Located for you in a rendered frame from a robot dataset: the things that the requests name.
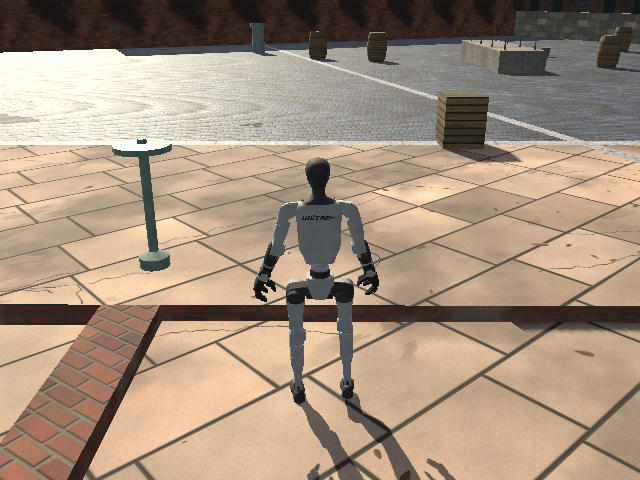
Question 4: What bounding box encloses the robot right hand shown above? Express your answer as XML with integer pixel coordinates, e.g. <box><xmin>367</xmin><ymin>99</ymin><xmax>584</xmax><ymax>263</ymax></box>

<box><xmin>357</xmin><ymin>272</ymin><xmax>379</xmax><ymax>295</ymax></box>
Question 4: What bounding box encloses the robot left hand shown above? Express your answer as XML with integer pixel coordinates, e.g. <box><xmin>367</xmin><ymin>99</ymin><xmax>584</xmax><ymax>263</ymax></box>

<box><xmin>253</xmin><ymin>277</ymin><xmax>276</xmax><ymax>302</ymax></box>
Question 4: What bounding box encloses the right robot upper arm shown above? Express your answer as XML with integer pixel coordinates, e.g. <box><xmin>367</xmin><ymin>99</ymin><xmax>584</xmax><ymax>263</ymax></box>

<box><xmin>339</xmin><ymin>200</ymin><xmax>367</xmax><ymax>254</ymax></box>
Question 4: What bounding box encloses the left robot upper arm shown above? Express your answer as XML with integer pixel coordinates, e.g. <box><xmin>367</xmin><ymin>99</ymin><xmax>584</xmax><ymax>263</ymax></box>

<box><xmin>269</xmin><ymin>201</ymin><xmax>298</xmax><ymax>257</ymax></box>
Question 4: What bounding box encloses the robot left forearm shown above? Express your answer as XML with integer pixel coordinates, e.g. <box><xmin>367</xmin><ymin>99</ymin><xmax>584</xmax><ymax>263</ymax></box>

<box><xmin>257</xmin><ymin>241</ymin><xmax>279</xmax><ymax>282</ymax></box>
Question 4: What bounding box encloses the robot right forearm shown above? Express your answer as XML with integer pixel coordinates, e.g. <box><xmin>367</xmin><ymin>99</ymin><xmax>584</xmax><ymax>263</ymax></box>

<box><xmin>357</xmin><ymin>239</ymin><xmax>376</xmax><ymax>277</ymax></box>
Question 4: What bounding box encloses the left robot shin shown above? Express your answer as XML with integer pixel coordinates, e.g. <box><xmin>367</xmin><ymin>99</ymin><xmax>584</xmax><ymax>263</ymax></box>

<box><xmin>289</xmin><ymin>329</ymin><xmax>304</xmax><ymax>390</ymax></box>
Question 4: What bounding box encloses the humanoid robot head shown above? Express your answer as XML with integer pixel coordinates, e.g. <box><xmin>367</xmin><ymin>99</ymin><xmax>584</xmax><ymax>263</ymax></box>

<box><xmin>301</xmin><ymin>157</ymin><xmax>336</xmax><ymax>205</ymax></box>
